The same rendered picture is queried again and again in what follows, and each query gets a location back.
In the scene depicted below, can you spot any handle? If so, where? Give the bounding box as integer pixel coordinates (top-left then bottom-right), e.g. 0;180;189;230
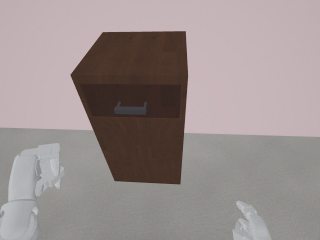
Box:
114;101;147;115

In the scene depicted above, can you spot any robot right hand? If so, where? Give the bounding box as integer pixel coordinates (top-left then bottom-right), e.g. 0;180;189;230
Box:
232;200;272;240

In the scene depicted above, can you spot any robot left forearm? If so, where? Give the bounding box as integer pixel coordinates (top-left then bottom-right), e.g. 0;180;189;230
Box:
0;199;40;240

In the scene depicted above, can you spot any robot left hand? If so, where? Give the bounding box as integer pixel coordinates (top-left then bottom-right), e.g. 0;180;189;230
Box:
8;143;65;202

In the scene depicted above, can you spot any cabinet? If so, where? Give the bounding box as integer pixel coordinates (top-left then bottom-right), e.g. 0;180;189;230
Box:
70;31;188;185

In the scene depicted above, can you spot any drawer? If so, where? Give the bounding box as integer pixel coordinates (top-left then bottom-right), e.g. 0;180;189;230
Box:
80;83;181;119

